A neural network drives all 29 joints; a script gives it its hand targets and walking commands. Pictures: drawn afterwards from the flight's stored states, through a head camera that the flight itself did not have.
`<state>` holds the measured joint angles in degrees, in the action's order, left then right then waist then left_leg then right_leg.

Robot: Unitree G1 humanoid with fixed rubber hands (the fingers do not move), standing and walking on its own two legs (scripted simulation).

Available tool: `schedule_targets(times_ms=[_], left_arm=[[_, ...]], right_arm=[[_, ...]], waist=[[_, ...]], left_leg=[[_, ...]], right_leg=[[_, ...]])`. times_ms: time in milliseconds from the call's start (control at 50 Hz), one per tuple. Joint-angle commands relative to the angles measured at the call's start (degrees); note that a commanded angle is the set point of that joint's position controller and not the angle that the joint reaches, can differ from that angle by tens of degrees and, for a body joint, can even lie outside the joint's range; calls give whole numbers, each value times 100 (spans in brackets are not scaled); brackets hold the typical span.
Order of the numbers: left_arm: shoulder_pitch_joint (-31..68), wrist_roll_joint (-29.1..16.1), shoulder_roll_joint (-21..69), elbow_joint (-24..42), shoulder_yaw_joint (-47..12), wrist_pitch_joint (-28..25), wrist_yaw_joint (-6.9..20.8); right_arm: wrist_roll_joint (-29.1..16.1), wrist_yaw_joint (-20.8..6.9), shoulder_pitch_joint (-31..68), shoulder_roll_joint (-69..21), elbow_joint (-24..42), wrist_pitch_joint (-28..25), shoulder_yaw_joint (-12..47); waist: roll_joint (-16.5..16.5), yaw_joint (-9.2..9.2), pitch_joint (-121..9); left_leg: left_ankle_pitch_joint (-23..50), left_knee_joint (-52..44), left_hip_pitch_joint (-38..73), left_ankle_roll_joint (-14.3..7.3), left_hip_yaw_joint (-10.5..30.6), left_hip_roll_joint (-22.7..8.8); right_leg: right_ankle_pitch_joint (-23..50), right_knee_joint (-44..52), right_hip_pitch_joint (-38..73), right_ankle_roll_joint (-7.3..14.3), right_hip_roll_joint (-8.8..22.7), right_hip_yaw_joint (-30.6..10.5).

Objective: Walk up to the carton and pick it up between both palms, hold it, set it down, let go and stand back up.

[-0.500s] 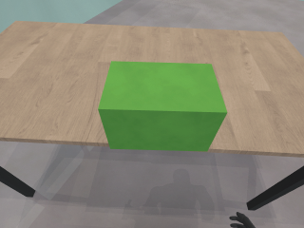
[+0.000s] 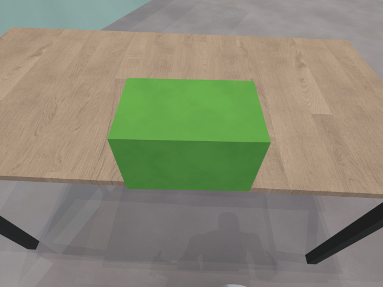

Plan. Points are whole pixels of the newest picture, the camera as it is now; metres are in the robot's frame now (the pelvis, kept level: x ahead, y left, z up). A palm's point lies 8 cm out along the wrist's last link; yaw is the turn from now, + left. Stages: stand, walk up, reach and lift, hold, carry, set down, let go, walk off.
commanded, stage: walk up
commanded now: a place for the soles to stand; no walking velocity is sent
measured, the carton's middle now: (189, 135) +0.40 +0.01 +0.09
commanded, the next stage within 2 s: none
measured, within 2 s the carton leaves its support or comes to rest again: neither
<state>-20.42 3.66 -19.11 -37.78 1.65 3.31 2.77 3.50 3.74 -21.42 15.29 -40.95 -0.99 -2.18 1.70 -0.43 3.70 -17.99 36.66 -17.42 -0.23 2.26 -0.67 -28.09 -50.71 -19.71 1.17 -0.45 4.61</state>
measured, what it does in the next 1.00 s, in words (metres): steps on the spot: right foot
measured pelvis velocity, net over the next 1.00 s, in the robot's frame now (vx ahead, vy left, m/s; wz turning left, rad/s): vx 0.02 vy -0.02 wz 0.02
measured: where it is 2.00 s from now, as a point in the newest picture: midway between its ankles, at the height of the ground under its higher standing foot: outside the picture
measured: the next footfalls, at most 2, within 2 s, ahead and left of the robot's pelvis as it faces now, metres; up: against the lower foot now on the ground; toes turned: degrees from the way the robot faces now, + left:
right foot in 0.12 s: +0.08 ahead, -0.18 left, +0.00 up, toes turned -2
right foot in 1.26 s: +0.09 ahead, -0.11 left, +0.00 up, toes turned -5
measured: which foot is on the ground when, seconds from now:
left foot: down 0.00-1.00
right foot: up 0.00-0.10, down 0.12-1.00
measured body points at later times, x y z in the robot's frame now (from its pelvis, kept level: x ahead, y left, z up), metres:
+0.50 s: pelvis +0.03 -0.05 +0.00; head +0.04 -0.06 +0.45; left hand +0.10 +0.22 -0.10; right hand +0.16 -0.30 -0.11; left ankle +0.03 +0.07 -0.72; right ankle +0.04 -0.18 -0.72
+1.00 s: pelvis +0.02 -0.02 +0.00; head +0.04 -0.03 +0.45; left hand +0.09 +0.26 -0.10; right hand +0.13 -0.30 -0.12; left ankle +0.03 +0.08 -0.72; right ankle +0.04 -0.18 -0.72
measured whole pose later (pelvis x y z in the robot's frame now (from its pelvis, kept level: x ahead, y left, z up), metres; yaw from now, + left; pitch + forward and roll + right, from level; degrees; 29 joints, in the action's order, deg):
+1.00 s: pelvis +0.02 -0.02 +0.00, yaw +1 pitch -2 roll -1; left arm -23.2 2.5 -18.2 -35.6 1.3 -0.1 -2.3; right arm 2.6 -3.4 -15.1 18.4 -40.3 2.7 -1.5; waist -2.1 -0.5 3.5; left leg -20.6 39.3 -16.7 -1.2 -2.3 -1.4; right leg -18.1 -36.1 -15.8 -1.9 3.6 1.9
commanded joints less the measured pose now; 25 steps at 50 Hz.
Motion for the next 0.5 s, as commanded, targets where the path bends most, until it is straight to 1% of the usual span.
schedule_targets(times_ms=[0, 20, 40, 60, 80, 100, 120, 140, 160, 180, 200, 220, 240, 280, 300, 320, 340, 360, 380, 400, 420, 440, 460, 480], left_arm=[[-171, -129, -305, 553, 143, -136, -33], [-244, -204, -208, 534, 122, -190, -40], [-413, -267, -164, 470, 128, -248, -55], [-750, -293, -179, 345, 169, -312, -83], [-1001, -272, -301, 234, 234, -365, -136], [-991, -230, -570, 256, 306, -396, -192], [-881, -170, -951, 367, 373, -421, -232], [-501, -222, -1300, 511, 410, -392, -273], [-288, -246, -1158, 552, 388, -381, -303], [-216, -240, -966, 527, 303, -390, -338], [-192, -210, -924, 479, 252, -400, -373], [-170, -194, -884, 460, 221, -412, -390], [-137, -176, -852, 439, 207, -418, -386], [-95, -173, -839, 455, 201, -407, -369], [-79, -190, -828, 474, 188, -403, -366], [-9, -227, -837, 509, 171, -396, -360], [26, -274, -806, 548, 139, -396, -341], [-28, -337, -675, 601, 81, -416, -313], [-183, -410, -483, 668, 7, -442, -285], [-359, -437, -305, 611, -46, -421, -311], [-338, -389, -341, 581, -21, -406, -334], [-248, -369, -484, 569, 26, -423, -326], [-187, -361, -582, 561, 60, -445, -312], [-192, -339, -614, 560, 75, -461, -306]], right_arm=[[-2, 35, 134, 1163, 460, -112, -352], [-25, -42, 340, 1123, 513, -96, -328], [-64, -127, 551, 1102, 564, -57, -290], [-122, -214, 685, 1102, 583, 0, -240], [-175, -287, 626, 998, 569, 50, -152], [-233, -341, 391, 723, 580, 74, -40], [-279, -364, 105, 429, 670, 87, 66], [-274, -298, 44, 571, 707, 188, 17], [-202, -257, 144, 725, 663, 281, -48], [-213, -255, 216, 763, 619, 293, -61], [-223, -255, 150, 696, 549, 275, -45], [-209, -254, 50, 661, 496, 244, -41], [-203, -267, 12, 634, 454, 212, -38], [-236, -323, 81, 571, 433, 171, -18], [-245, -346, 172, 554, 430, 159, -16], [-251, -366, 199, 546, 429, 135, -15], [-228, -377, 188, 618, 429, 99, -29], [-165, -381, 257, 823, 449, 69, -69], [-148, -380, 468, 1090, 480, 57, -113], [-293, -403, 719, 1185, 424, 80, -122], [-363, -434, 861, 1067, 400, 97, -76], [-371, -452, 938, 889, 402, 104, -14], [-358, -459, 895, 827, 415, 110, 9], [-357, -461, 825, 824, 394, 113, 16]], waist=[[-999, -11, -30], [-1245, 16, -130], [-1418, 101, -209], [-1373, 294, -313], [-999, 400, -384], [-391, 360, -462], [500, 275, -569], [1048, 233, -420], [644, 227, 41], [312, 191, 388], [313, 135, 435], [465, 83, 382], [609, 63, 238], [901, 80, -28], [913, 65, -92], [856, -15, -155], [703, -94, -247], [381, -106, -410], [-134, -1, -579], [-442, 147, -637], [-491, 149, -434], [-359, 110, -253], [-239, 40, -193], [-237, 6, -177]], left_leg=[[63, -1712, 492, -1254, 1797, -1445], [303, -1542, 182, -1079, 1320, -1154], [507, -1252, -203, -917, 887, -880], [575, -760, -594, -767, 555, -664], [546, -179, -944, -616, 363, -487], [285, 317, -1260, -328, 158, -236], [-526, 967, -1362, -2, -70, 96], [-1809, 1682, -1045, 128, -165, 253], [-1882, 2285, -936, 157, 175, -47], [-1728, 2378, -1130, 163, 325, -98], [-1574, 2193, -1199, 156, 332, -150], [-1480, 1881, -1055, 149, 267, -228], [-1392, 1542, -832, 154, 158, -230], [-1084, 791, -408, 132, -91, -143], [-700, 299, -134, 87, -179, -86], [-68, -339, 273, 27, -253, -48], [749, -953, 774, -45, -187, -74], [1355, -994, 1221, -173, 190, -286], [1621, -1029, 1327, -390, 744, -728], [1060, -1104, 448, -605, 794, -875], [619, -1142, 49, -574, 645, -739], [745, -1072, 161, -433, 467, -558], [990, -989, 307, -340, 364, -462], [1152, -953, 340, -286, 307, -436]], right_leg=[[-35, -311, -1043, -252, 567, -800], [23, 230, -505, -247, 533, -637], [239, 822, 182, -227, 401, -373], [955, 1524, 931, -214, 186, -55], [1626, 1956, 1509, -222, -34, 172], [1876, 2058, 1778, -161, 205, -197], [1449, 2447, 1511, 173, 1080, -1450], [680, 3347, 449, 1027, 2066, -2932], [234, 3555, -113, 1414, 2334, -3309], [796, 3425, -47, 1386, 2213, -2964], [1490, 3191, 135, 1265, 2064, -2569], [1991, 3012, 185, 1131, 1906, -2308], [2337, 2894, 270, 1031, 1753, -2083], [2873, 2622, 512, 916, 1535, -1684], [3088, 2467, 510, 860, 1461, -1555], [3201, 2304, 366, 758, 1402, -1405], [3146, 2176, 110, 574, 1346, -1285], [2847, 2054, -204, 333, 1206, -1166], [2144, 1918, -325, 65, 871, -799], [1342, 1996, 521, -57, 535, -471], [1281, 2113, 820, -54, 531, -528], [1498, 2246, 619, -38, 568, -636], [1720, 2337, 470, -18, 607, -674], [1883, 2361, 464, 8, 647, -694]])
